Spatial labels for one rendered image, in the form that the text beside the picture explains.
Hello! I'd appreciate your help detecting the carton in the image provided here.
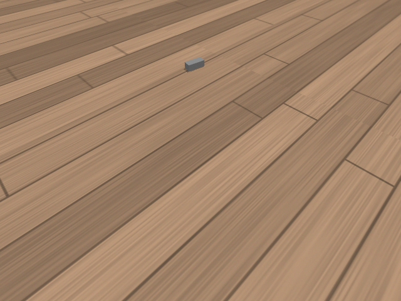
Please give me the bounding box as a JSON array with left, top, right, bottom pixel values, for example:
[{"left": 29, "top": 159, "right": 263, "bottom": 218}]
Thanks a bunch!
[{"left": 185, "top": 57, "right": 204, "bottom": 71}]

